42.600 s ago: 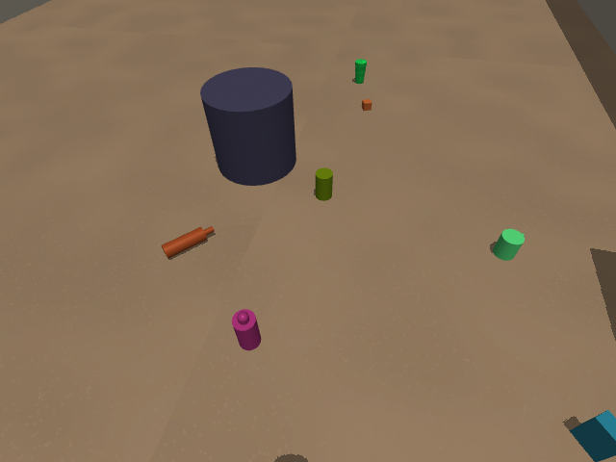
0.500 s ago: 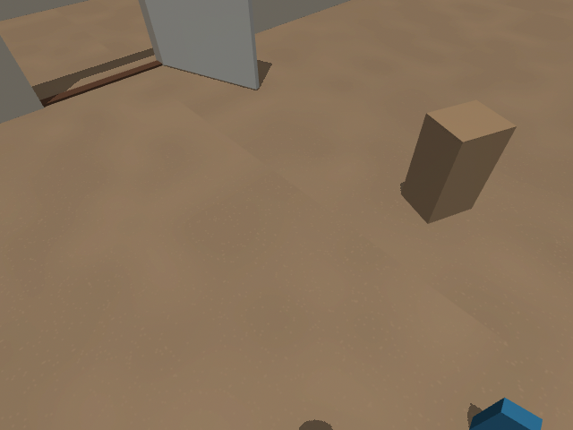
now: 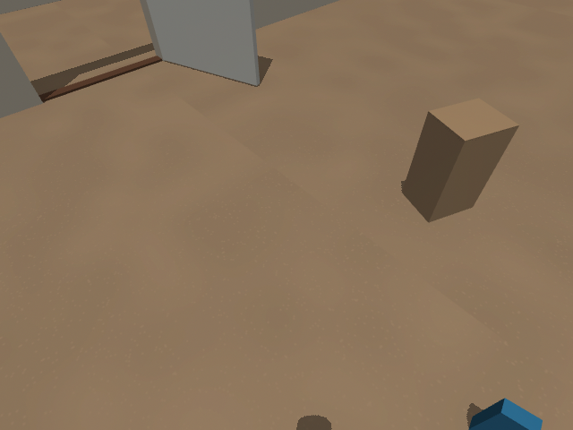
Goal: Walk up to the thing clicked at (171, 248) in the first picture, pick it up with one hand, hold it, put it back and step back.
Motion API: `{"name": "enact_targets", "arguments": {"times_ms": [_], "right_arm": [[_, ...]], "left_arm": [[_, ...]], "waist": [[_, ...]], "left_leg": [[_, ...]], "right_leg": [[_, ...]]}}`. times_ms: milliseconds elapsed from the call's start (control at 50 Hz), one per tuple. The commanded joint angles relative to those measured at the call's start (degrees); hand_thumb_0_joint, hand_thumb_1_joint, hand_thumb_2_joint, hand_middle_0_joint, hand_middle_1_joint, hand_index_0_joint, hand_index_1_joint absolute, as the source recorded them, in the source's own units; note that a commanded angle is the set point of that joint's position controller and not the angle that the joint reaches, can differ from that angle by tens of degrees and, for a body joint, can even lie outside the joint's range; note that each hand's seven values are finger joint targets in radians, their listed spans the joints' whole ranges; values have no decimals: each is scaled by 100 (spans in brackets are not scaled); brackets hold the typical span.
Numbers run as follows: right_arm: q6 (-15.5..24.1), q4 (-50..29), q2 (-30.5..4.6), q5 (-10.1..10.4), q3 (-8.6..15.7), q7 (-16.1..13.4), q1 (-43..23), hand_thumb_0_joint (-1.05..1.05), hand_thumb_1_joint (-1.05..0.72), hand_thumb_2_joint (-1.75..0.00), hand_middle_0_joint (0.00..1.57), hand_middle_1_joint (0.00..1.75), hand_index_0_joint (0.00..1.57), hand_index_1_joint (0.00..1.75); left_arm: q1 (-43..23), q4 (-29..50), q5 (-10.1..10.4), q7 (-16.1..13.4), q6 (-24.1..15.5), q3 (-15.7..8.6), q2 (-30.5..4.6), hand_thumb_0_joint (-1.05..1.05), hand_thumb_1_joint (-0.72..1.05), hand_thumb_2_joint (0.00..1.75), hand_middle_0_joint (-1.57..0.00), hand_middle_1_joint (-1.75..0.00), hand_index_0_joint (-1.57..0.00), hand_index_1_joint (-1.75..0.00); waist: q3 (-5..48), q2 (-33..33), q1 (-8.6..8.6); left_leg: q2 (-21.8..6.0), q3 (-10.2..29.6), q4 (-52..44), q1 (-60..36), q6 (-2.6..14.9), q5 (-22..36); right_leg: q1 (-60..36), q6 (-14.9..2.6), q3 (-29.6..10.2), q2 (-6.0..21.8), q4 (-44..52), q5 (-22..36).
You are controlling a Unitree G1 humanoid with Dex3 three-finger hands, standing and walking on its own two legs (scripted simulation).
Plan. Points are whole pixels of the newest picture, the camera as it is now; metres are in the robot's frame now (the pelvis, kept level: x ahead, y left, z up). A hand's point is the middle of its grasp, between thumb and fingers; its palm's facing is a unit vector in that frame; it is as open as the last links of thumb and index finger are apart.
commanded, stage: stand
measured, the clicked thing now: out of the picture +1.35 -1.83 -0.75
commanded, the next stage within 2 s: walk up in 0.92 s
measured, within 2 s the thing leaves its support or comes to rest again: neither
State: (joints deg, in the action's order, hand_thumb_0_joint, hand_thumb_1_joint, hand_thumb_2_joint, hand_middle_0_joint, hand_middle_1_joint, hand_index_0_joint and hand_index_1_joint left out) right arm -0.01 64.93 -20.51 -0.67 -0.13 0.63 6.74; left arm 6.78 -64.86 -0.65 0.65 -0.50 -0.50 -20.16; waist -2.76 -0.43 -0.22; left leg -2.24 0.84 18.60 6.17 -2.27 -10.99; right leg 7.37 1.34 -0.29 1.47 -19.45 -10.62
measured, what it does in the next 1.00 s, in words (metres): stands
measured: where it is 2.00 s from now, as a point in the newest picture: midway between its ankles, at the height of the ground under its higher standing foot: (284, 352)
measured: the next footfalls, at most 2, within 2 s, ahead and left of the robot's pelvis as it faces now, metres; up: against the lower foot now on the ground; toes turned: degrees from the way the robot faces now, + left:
left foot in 1.18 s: +0.14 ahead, +0.17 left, +0.00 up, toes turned +6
right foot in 1.64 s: +0.45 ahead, -0.09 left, +0.00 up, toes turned -6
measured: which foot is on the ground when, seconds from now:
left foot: down 0.00-1.00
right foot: down 0.00-1.00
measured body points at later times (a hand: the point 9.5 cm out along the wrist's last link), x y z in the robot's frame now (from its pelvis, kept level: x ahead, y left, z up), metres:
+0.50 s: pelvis +0.01 +0.00 +0.00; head +0.02 +0.00 +0.45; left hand +0.09 +0.30 -0.13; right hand +0.09 -0.30 -0.13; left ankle -0.01 +0.15 -0.75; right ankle +0.00 -0.13 -0.75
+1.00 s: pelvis +0.02 +0.00 +0.00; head +0.02 +0.00 +0.45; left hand +0.08 +0.31 -0.13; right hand +0.08 -0.31 -0.13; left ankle -0.01 +0.14 -0.74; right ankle +0.00 -0.13 -0.74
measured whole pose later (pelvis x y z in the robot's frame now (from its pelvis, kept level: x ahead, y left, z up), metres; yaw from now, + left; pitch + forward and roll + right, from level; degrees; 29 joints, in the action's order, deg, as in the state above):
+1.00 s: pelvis +0.02 +0.00 +0.00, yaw +0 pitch -1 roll +0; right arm 0.5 62.1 -21.3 -1.6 2.7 2.9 9.7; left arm 9.4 -62.0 -1.8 2.9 -1.6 -2.7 -20.6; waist -0.7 -0.9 0.0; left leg -2.3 0.9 27.8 9.1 1.6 -23.6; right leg 8.9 -0.6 0.2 1.3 -25.7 -20.5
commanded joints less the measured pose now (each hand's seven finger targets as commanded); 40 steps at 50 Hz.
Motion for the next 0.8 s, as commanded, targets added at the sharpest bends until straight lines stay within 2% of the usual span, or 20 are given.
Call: {"name": "enact_targets", "arguments": {"times_ms": [0, 140, 240, 260, 440, 580, 680, 740, 780], "right_arm": [[149, -360, -1241, 18, 244, -87, -261, 0, -90, -90, 20, 30, 20, 30], [152, -355, -1208, 12, 240, -102, -208, 0, -90, -90, 20, 30, 20, 30], [145, -378, -1195, 21, 240, -98, -209, 0, -90, -90, 20, 30, 20, 30], [143, -377, -1199, 22, 233, -94, -222, 0, -90, -90, 20, 30, 20, 30], [135, -394, -1211, 23, 261, -99, -239, 0, -90, -90, 20, 30, 20, 30], [127, -414, -1200, 14, 270, -104, -282, 0, -90, -90, 20, 30, 20, 30], [134, -423, -1193, 16, 277, -106, -283, 0, -90, -90, 20, 30, 20, 30], [125, -407, -1206, 20, 273, -99, -279, 0, -90, -90, 20, 30, 20, 30], [129, -429, -1180, 16, 280, -92, -238, 0, -90, -90, 20, 30, 20, 30]], "left_arm": [[-250, 344, 23, -106, -115, -206, -1247, 0, 90, 90, -20, -30, -20, -30], [-238, 350, 29, -111, -106, -198, -1260, 0, 90, 90, -20, -30, -20, -30], [-229, 354, 21, -122, -128, -201, -1273, 0, 90, 90, -20, -30, -20, -30], [-234, 345, 26, -126, -128, -193, -1246, 0, 90, 90, -20, -30, -20, -30], [-248, 380, 34, -136, -139, -198, -1247, 0, 90, 90, -20, -30, -20, -30], [-225, 400, 9, -138, -118, -209, -1258, 0, 90, 90, -20, -30, -20, -30], [-230, 401, 10, -136, -125, -216, -1268, 0, 90, 90, -20, -30, -20, -30], [-192, 383, 20, -129, -114, -202, -1219, 0, 90, 90, -20, -30, -20, -30], [-232, 402, -2, -135, -128, -217, -1263, 0, 90, 90, -20, -30, -20, -30]], "waist": [[425, -42, 20], [435, 40, 15], [506, 148, 10], [395, 103, 18], [492, 55, 3], [431, 46, 21], [433, 63, 22], [330, -13, 30], [460, 125, 1]], "left_leg": [[-511, 362, -261, -23, 297, 842], [-522, 340, -268, -50, 263, 959], [-531, 336, -214, -146, 298, 1170], [-511, 336, -236, -61, 285, 1043], [-526, 302, -173, -170, 269, 1364], [-526, 311, -264, -139, 286, 1055], [-518, 305, -240, -178, 291, 1190], [-499, 302, -301, -95, 291, 821], [-532, 317, -237, -140, 308, 1006]], "right_leg": [[-142, -227, -417, 567, 278, 868], [-173, -236, -404, 579, 246, 932], [-217, -208, -380, 593, 220, 1243], [-191, -192, -389, 592, 276, 1147], [-301, -220, -381, 606, 241, 1501], [-194, -214, -349, 565, 291, 1084], [-211, -229, -360, 568, 259, 1203], [-120, -218, -388, 559, 324, 893], [-236, -239, -364, 580, 276, 1079]]}}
